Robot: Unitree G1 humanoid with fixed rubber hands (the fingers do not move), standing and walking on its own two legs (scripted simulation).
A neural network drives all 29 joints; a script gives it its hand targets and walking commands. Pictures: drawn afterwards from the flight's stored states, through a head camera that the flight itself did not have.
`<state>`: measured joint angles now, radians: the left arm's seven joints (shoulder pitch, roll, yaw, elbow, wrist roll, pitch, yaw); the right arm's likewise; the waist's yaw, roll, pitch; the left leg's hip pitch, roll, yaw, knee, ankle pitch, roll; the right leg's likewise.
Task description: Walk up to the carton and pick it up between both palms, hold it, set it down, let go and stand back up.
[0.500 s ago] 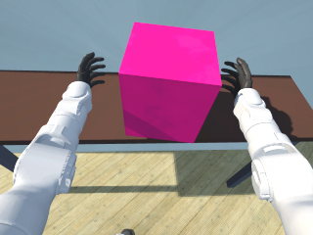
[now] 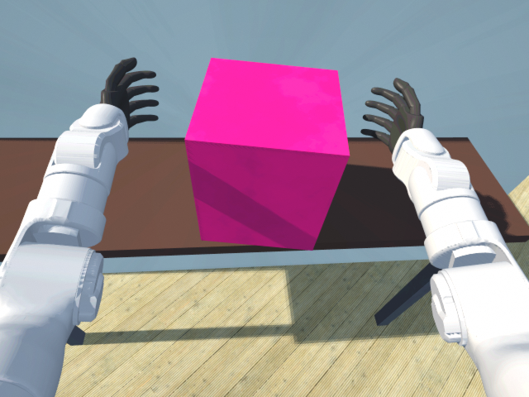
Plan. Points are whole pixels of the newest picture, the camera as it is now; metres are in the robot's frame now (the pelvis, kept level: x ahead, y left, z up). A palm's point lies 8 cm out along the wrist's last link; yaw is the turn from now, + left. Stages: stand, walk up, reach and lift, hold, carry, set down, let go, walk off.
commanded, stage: set down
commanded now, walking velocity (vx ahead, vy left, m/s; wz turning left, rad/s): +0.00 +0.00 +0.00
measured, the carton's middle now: (265, 160) +0.48 +0.02 +0.06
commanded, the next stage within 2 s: let go in 1.78 s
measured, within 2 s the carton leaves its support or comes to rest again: neither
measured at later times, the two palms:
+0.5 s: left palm (107, 179) +0.36 +0.24 +0.12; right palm (406, 200) +0.37 -0.18 +0.12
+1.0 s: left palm (98, 277) +0.25 +0.24 +0.05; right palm (400, 282) +0.27 -0.17 +0.06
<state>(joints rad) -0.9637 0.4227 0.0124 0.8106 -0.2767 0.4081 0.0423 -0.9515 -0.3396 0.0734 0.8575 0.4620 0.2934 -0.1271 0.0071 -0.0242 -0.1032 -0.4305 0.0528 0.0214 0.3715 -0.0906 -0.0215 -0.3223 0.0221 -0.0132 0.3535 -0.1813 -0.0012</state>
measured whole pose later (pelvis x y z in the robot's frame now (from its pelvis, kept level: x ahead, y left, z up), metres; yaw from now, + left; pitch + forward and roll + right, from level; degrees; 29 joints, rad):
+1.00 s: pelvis -0.01 +0.01 +0.00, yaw +0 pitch -4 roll +0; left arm -0.01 0.26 0.06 0.09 -0.24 0.28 0.03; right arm 0.01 -0.15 -0.02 0.07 0.24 0.18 -0.10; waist 0.05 -0.02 0.06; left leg -0.18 0.03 0.04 0.36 -0.11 -0.01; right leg -0.09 0.00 0.01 0.37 -0.21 0.01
